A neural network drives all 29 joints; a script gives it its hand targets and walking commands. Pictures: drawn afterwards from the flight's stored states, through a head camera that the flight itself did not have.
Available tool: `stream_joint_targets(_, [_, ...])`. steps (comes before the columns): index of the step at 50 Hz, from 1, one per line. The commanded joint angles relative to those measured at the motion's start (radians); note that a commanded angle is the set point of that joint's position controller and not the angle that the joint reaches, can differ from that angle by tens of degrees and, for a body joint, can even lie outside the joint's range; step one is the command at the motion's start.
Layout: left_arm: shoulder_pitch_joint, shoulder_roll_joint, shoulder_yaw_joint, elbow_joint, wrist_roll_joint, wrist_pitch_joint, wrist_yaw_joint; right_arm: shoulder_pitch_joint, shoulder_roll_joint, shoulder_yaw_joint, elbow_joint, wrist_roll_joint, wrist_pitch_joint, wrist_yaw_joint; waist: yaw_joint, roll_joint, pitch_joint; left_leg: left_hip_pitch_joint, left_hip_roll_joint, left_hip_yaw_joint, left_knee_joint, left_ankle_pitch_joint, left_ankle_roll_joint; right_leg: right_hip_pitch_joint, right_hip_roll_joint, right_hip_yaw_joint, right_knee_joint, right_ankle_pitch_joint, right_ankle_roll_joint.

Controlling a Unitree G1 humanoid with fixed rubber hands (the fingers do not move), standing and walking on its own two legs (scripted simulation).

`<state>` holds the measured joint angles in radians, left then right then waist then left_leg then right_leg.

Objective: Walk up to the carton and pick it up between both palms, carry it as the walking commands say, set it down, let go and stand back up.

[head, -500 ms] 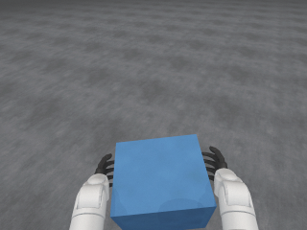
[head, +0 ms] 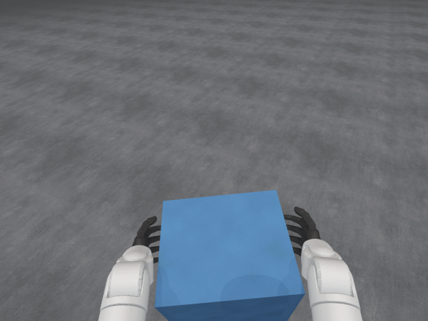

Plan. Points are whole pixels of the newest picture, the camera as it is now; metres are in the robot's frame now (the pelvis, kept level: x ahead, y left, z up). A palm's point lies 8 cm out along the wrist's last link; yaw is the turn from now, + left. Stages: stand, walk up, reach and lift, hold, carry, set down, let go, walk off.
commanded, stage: hold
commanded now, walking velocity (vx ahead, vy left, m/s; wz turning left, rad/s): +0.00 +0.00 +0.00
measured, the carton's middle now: (226, 261) +0.28 -0.01 -0.03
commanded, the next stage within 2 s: carry in 0.16 s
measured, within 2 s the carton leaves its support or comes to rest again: neither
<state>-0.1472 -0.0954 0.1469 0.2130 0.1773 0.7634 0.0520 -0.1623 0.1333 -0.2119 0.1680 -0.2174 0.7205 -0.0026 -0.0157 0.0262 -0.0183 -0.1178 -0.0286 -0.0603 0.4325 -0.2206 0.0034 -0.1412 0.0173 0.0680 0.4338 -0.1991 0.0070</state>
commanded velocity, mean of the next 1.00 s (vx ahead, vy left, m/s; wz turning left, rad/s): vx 0.00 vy -0.18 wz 0.53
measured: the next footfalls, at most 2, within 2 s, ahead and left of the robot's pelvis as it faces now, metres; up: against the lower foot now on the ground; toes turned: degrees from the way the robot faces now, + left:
right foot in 0.90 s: +0.09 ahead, -0.22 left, +0.00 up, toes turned +25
left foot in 1.16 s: -0.03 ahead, -0.01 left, +0.00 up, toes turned +36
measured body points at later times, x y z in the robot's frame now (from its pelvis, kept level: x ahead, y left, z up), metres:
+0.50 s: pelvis -0.01 -0.04 -0.03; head -0.09 -0.05 +0.41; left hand +0.24 +0.14 +0.07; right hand +0.27 -0.19 +0.08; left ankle +0.01 +0.10 -0.73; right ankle +0.03 -0.12 -0.74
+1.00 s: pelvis -0.03 -0.11 -0.02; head -0.09 -0.15 +0.43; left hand +0.12 +0.12 +0.07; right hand +0.24 -0.19 +0.06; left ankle -0.02 +0.02 -0.72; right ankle +0.02 -0.21 -0.74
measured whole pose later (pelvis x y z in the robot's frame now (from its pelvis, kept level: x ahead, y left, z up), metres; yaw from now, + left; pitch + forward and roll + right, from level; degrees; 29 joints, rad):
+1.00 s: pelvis -0.03 -0.11 -0.02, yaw +22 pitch +3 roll -1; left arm 0.05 -0.13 0.07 -0.41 0.02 1.22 0.14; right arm 0.10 0.14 -0.14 -0.50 -0.04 1.19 -0.10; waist 0.01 0.06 -0.23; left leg -0.55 0.04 0.01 0.81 -0.40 -0.03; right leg -0.37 -0.04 -0.15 0.60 -0.28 -0.02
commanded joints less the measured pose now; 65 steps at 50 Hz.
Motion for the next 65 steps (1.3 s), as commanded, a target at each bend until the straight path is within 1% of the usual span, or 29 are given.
stream_joint_targets(1, [-0.728,-0.953,-0.644,-0.227,-0.288,-0.076,-0.299,-0.564,0.943,0.673,-0.081,0.300,-0.014,0.269,0.005,0.003,-0.293,0.053,-0.049,-0.032,-0.079,0.212,0.010,0.101,0.059,0.018,-0.067,0.221,-0.012])
stream_joint_targets(7, [-0.710,-0.940,-0.660,-0.281,-0.304,-0.086,-0.292,-0.565,0.914,0.710,-0.162,0.308,-0.021,0.259,0.001,-0.019,-0.329,0.130,-0.045,-0.030,-0.083,0.259,0.007,0.090,0.063,0.007,-0.072,0.243,-0.007])
stream_joint_targets(8, [-0.902,-0.891,-0.666,-0.436,-0.331,-0.081,-0.270,-0.654,0.927,0.687,-0.205,0.345,-0.004,0.252,0.013,0.026,-0.552,0.117,0.185,-0.043,0.120,0.567,0.025,0.058,-0.133,-0.022,0.161,0.397,-0.021])
stream_joint_targets(10, [-0.887,-0.916,-0.706,-0.545,-0.363,-0.049,-0.256,-0.674,0.938,0.750,-0.292,0.387,0.042,0.237,0.010,-0.048,-0.541,0.013,0.199,-0.087,0.143,0.507,0.042,0.018,-0.100,-0.030,0.198,0.268,-0.023])
stream_joint_targets(18, [-0.795,-0.921,-0.766,-0.611,-0.413,0.190,-0.178,-0.616,0.870,0.788,-0.456,0.443,0.253,0.158,0.001,0.144,-0.381,-0.272,0.255,-0.276,0.065,0.105,0.089,-0.122,-0.031,-0.039,0.202,-0.225,-0.050])
stream_joint_targets(20, [-0.714,-0.864,-0.739,-0.581,-0.407,0.269,-0.155,-0.575,0.822,0.785,-0.474,0.456,0.328,0.131,0.018,0.075,-0.341,-0.447,0.206,-0.240,0.126,-0.017,0.065,-0.059,-0.066,0.018,0.116,-0.265,-0.074])
stream_joint_targets(22, [-0.622,-0.852,-0.729,-0.596,-0.413,0.318,-0.121,-0.478,0.812,0.777,-0.505,0.445,0.384,0.099,0.033,-0.247,-0.373,-0.605,0.017,0.069,0.510,-0.327,-0.025,0.056,-0.335,0.287,-0.061,0.069,-0.192])
stream_joint_targets(23, [-0.616,-0.841,-0.730,-0.628,-0.416,0.331,-0.100,-0.436,0.801,0.770,-0.468,0.440,0.410,0.088,0.031,-0.211,-0.352,-0.578,0.057,0.085,0.598,-0.410,-0.043,0.009,-0.390,0.284,-0.051,0.128,-0.246])
stream_joint_targets(25, [-0.546,-0.874,-0.719,-0.714,-0.421,0.352,-0.079,-0.449,0.828,0.798,-0.604,0.492,0.432,0.083,0.035,-0.135,-0.357,-0.524,0.080,0.110,0.554,-0.354,-0.031,-0.036,-0.347,0.178,-0.008,0.248,-0.223])
stream_joint_targets(30, [-0.447,-0.806,-0.697,-0.741,-0.379,0.412,-0.018,-0.383,0.765,0.762,-0.645,0.505,0.484,0.059,0.010,-0.065,-0.324,-0.191,0.059,0.185,0.216,-0.100,0.026,-0.341,-0.268,-0.047,0.029,-0.061,-0.104])
stream_joint_targets(31, [-0.508,-0.831,-0.730,-0.812,-0.420,0.401,-0.027,-0.438,0.794,0.791,-0.723,0.515,0.469,0.055,0.002,-0.044,-0.350,-0.101,0.108,0.066,0.086,-0.054,0.043,-0.407,-0.229,-0.096,0.105,-0.174,-0.050])
stream_joint_targets(32, [-0.573,-0.839,-0.744,-0.866,-0.436,0.411,-0.024,-0.450,0.795,0.768,-0.737,0.517,0.468,0.048,-0.004,0.264,-0.339,-0.041,0.310,-0.278,-0.052,-0.008,0.101,-0.533,-0.118,-0.193,0.339,-0.257,0.031])
stream_joint_targets(33, [-0.564,-0.807,-0.747,-0.896,-0.429,0.416,-0.013,-0.339,0.770,0.740,-0.670,0.493,0.480,0.040,0.007,0.365,-0.348,-0.092,0.501,-0.533,-0.136,-0.062,0.172,-0.571,-0.087,-0.137,0.492,-0.329,0.055])
stream_joint_targets(34, [-0.575,-0.831,-0.767,-0.916,-0.452,0.408,-0.015,-0.368,0.784,0.752,-0.735,0.496,0.468,0.030,0.010,0.206,-0.335,-0.138,0.504,-0.518,-0.149,-0.111,0.192,-0.540,-0.090,-0.065,0.575,-0.327,0.038])
stream_joint_targets(37, [-0.597,-0.868,-0.811,-0.931,-0.506,0.411,-0.031,-0.356,0.823,0.732,-0.783,0.463,0.455,0.000,0.000,0.043,-0.335,-0.237,0.400,-0.353,-0.158,-0.224,0.157,-0.459,-0.095,-0.080,0.549,-0.269,0.039])
stream_joint_targets(42, [-0.450,-0.837,-0.791,-0.884,-0.518,0.413,-0.044,-0.285,0.751,0.729,-0.813,0.444,0.449,-0.019,0.013,0.202,-0.374,-0.334,0.314,-0.233,-0.174,-0.289,0.068,-0.190,-0.039,-0.166,0.235,-0.210,0.029])
stream_joint_targets(44, [-0.446,-0.822,-0.783,-0.898,-0.516,0.408,-0.038,-0.261,0.773,0.739,-0.762,0.448,0.453,-0.017,0.028,0.172,-0.422,-0.343,0.241,-0.165,-0.106,-0.265,0.004,-0.027,-0.035,-0.169,-0.002,-0.225,0.006])
stream_joint_targets(45, [-0.427,-0.823,-0.766,-0.875,-0.510,0.407,-0.044,-0.266,0.760,0.751,-0.792,0.447,0.455,-0.018,0.031,0.042,-0.387,-0.413,0.162,-0.065,0.011,-0.208,-0.030,0.047,-0.095,-0.103,-0.081,-0.275,-0.003])
stream_joint_targets(46, [-0.386,-0.794,-0.735,-0.869,-0.487,0.405,-0.044,-0.262,0.766,0.778,-0.797,0.449,0.459,-0.014,0.032,-0.257,-0.426,-0.520,0.035,0.085,0.296,-0.201,-0.045,0.094,-0.316,0.161,-0.169,-0.247,-0.073])
stream_joint_targets(47, [-0.364,-0.797,-0.733,-0.843,-0.477,0.402,-0.047,-0.281,0.746,0.786,-0.800,0.451,0.466,-0.009,0.028,-0.349,-0.378,-0.533,0.030,0.157,0.473,-0.298,-0.045,-0.023,-0.418,0.169,-0.132,-0.164,-0.130])
stream_joint_targets(50, [-0.420,-0.804,-0.732,-0.874,-0.432,0.398,-0.041,-0.353,0.763,0.802,-0.796,0.490,0.465,0.024,0.029,-0.148,-0.258,-0.493,0.076,0.162,0.600,-0.256,-0.009,-0.215,-0.382,0.020,-0.174,-0.267,-0.150])
stream_joint_targets(53, [-0.334,-0.783,-0.712,-0.843,-0.406,0.404,-0.026,-0.291,0.729,0.798,-0.765,0.497,0.481,0.031,0.030,-0.163,-0.294,-0.432,0.082,0.186,0.404,-0.244,0.027,-0.155,-0.319,-0.092,-0.027,0.012,-0.132])
stream_joint_targets(55, [-0.360,-0.757,-0.714,-0.858,-0.407,0.409,-0.024,-0.288,0.725,0.802,-0.759,0.500,0.491,0.036,0.015,-0.145,-0.300,-0.298,0.064,0.210,0.206,-0.149,0.025,-0.210,-0.289,-0.170,0.061,-0.035,-0.093])
stream_joint_targets(56, [-0.357,-0.764,-0.707,-0.857,-0.416,0.406,-0.026,-0.300,0.744,0.804,-0.761,0.505,0.480,0.031,0.007,-0.110,-0.315,-0.256,0.101,0.135,0.072,-0.028,0.033,-0.200,-0.254,-0.208,0.135,0.012,-0.059])
stream_joint_targets(57, [-0.383,-0.746,-0.717,-0.860,-0.418,0.409,-0.020,-0.259,0.700,0.778,-0.768,0.478,0.485,0.022,-0.004,0.066,-0.330,-0.111,0.245,-0.094,0.033,0.250,0.063,-0.357,-0.223,-0.237,0.307,-0.019,0.002])
stream_joint_targets(58, [-0.395,-0.743,-0.708,-0.862,-0.424,0.414,-0.019,-0.257,0.693,0.766,-0.745,0.472,0.485,0.020,-0.003,0.239,-0.320,-0.049,0.464,-0.449,-0.038,0.351,0.161,-0.570,-0.111,-0.259,0.452,-0.338,0.070])
stream_joint_targets(59, [-0.387,-0.763,-0.718,-0.880,-0.427,0.413,-0.024,-0.239,0.698,0.770,-0.763,0.476,0.481,0.019,0.004,0.208,-0.322,-0.060,0.518,-0.511,-0.066,0.334,0.203,-0.579,-0.120,-0.147,0.575,-0.418,0.049])
stream_joint_targets(60, [-0.366,-0.781,-0.730,-0.865,-0.427,0.415,-0.019,-0.218,0.714,0.773,-0.774,0.480,0.488,0.017,0.001,0.078,-0.323,-0.046,0.480,-0.428,-0.056,0.268,0.201,-0.575,-0.111,-0.114,0.563,-0.382,0.034])
stream_joint_targets(65, [-0.528,-0.896,-0.840,-0.999,-0.552,0.383,-0.064,-0.280,0.849,0.783,-0.813,0.479,0.446,0.017,0.012,0.170,-0.389,-0.259,0.278,-0.143,0.017,0.109,0.090,-0.224,-0.082,-0.210,0.160,-0.141,0.037])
